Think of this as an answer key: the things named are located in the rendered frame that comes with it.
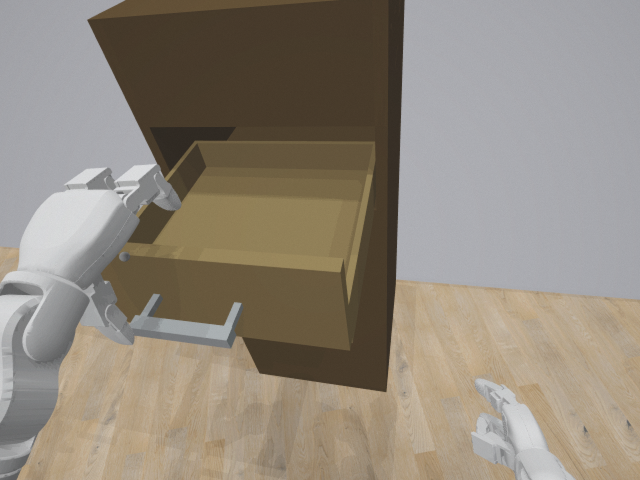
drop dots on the right robot forearm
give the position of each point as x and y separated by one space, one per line
539 464

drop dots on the drawer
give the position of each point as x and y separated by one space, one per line
282 227

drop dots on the robot left hand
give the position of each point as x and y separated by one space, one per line
77 233

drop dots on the robot right hand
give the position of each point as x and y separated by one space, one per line
499 441

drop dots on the left robot forearm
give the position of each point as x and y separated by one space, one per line
39 314

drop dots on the cabinet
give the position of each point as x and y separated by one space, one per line
277 70

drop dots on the handle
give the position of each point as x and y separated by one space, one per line
145 325

